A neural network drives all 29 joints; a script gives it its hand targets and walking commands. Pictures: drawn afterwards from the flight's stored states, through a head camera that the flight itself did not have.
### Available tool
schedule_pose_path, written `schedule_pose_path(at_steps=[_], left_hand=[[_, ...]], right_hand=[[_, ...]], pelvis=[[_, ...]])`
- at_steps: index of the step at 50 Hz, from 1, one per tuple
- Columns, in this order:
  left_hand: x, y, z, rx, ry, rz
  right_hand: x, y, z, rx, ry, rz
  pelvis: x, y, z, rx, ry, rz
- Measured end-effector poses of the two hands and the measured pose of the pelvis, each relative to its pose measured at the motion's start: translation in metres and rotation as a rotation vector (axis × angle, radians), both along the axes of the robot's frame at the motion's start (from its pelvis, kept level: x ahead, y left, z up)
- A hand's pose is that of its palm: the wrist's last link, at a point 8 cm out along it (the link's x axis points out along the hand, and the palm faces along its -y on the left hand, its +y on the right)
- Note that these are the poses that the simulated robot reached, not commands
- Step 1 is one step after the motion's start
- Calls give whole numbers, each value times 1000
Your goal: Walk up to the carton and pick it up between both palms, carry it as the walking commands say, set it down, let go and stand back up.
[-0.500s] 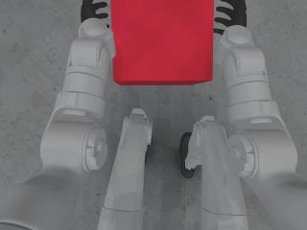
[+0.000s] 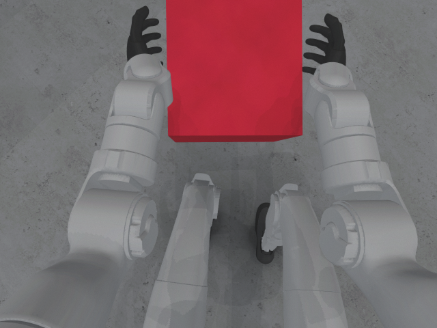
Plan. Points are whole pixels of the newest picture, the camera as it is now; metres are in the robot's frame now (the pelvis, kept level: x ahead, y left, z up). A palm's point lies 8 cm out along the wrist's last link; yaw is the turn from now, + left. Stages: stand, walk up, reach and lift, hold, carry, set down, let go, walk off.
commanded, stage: reach and lift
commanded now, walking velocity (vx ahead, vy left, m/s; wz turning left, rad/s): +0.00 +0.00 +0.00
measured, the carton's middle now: (229, 63) +0.55 +0.04 -0.12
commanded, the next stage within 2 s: none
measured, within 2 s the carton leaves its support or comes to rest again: neither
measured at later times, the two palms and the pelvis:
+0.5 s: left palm (117, 46) +0.47 +0.17 +0.07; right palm (360, 53) +0.48 -0.11 +0.05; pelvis +0.02 +0.00 +0.06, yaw +1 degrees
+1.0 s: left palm out of the picture +0.46 +0.17 +0.15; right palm out of the picture +0.47 -0.13 +0.15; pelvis +0.13 -0.01 +0.15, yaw +2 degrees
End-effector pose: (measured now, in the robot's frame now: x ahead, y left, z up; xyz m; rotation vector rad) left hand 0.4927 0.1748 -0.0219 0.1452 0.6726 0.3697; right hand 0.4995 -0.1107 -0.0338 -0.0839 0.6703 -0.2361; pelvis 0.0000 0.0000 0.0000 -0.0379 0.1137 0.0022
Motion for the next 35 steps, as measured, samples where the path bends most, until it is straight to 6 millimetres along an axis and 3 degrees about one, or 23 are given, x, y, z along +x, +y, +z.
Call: schedule_pose_path(at_steps=[22, 29, 35], left_hand=[[-23, -4, 73, -10, -19, 21], [-32, 1, 118, -52, -30, 27], [-25, 2, 159, -65, -32, 7]], right_hand=[[-20, -3, 72, 0, -7, 18], [-27, -4, 117, 114, -11, 64], [-22, -7, 157, 146, -16, 91]], pelvis=[[12, -3, 51, 5, -35, 14], [40, -4, 72, 7, 52, 18], [67, -7, 100, 14, 78, 25]])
